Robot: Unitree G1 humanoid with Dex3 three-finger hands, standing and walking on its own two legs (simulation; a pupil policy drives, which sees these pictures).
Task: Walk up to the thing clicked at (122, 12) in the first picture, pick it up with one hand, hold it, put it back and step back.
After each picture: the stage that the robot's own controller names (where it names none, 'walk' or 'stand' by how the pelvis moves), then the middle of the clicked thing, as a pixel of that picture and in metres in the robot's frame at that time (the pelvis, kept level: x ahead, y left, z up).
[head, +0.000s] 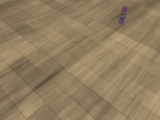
stand; (123, 15) +1.99 -0.61 -0.65
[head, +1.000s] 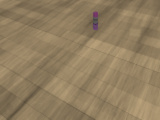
walk; (95, 21) +1.93 -0.11 -0.63
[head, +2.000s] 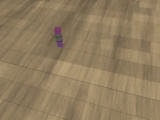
walk; (59, 37) +1.40 +0.28 -0.64
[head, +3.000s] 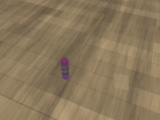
walk; (65, 69) +0.95 +0.19 -0.64
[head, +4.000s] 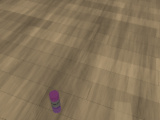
walk; (55, 102) +0.60 +0.21 -0.62
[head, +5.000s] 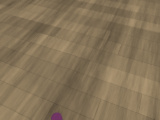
stand; out of the picture +0.43 +0.20 -0.63
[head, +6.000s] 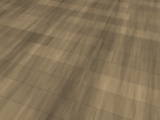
stand; out of the picture +0.39 +0.20 -0.65
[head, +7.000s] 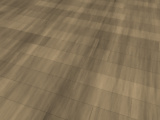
stand; out of the picture +0.42 +0.22 -0.66
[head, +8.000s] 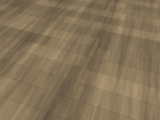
stand; out of the picture +0.41 +0.22 -0.66
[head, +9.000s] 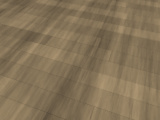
stand; out of the picture +0.40 +0.22 -0.66
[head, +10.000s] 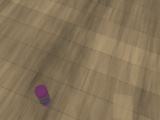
go down; (43, 96) +0.44 +0.21 -0.53
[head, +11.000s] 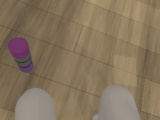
go down; (23, 57) +0.48 +0.24 -0.26
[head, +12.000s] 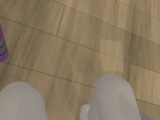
close in; out of the picture +0.47 +0.26 -0.20
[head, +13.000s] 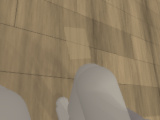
close; out of the picture +0.45 +0.29 -0.16
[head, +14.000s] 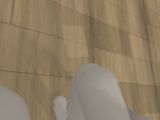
lift; out of the picture +0.44 +0.30 -0.16
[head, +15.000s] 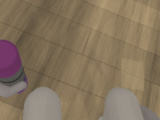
lift; (10, 73) +0.34 +0.24 -0.02
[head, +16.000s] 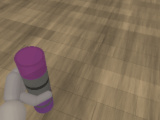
hold; (38, 84) +0.32 +0.15 +0.10
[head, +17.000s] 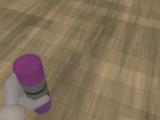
hold; (36, 88) +0.32 +0.16 +0.05
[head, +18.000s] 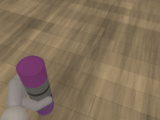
hold; (39, 90) +0.32 +0.15 +0.05
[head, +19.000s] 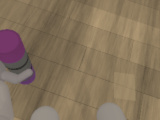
crouch; (18, 62) +0.41 +0.20 -0.02
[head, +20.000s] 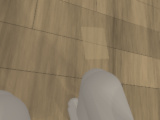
lower; out of the picture +0.47 +0.28 -0.12
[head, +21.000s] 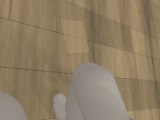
lower; out of the picture +0.45 +0.30 -0.16
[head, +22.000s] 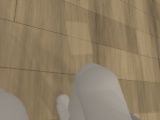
lower; out of the picture +0.44 +0.29 -0.15
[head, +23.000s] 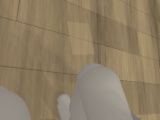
lower; out of the picture +0.44 +0.30 -0.15
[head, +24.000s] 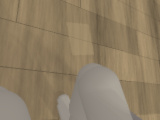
rest; out of the picture +0.44 +0.30 -0.15
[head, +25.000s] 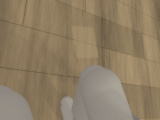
open; out of the picture +0.44 +0.27 -0.17
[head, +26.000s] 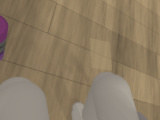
stand; out of the picture +0.45 +0.25 -0.19
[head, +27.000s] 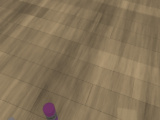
stand; (51, 114) +0.42 +0.18 -0.55
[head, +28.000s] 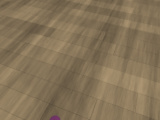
stand; out of the picture +0.42 +0.18 -0.60
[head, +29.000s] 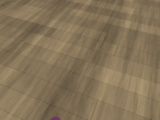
stand; out of the picture +0.41 +0.17 -0.60
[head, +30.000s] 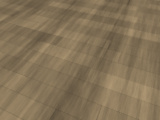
stand; out of the picture +0.43 +0.17 -0.65
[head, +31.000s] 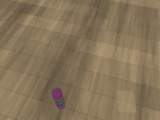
walk; (59, 99) +0.52 +0.18 -0.62
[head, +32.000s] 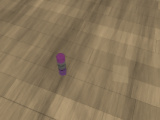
walk; (61, 65) +0.83 +0.17 -0.62
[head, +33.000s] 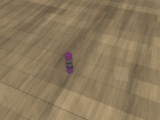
stand; (69, 63) +1.05 +0.18 -0.64
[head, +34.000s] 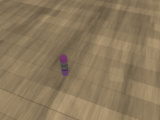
stand; (64, 65) +1.03 +0.18 -0.66
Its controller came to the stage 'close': yes
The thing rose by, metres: 0.70
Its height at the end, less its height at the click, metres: +0.00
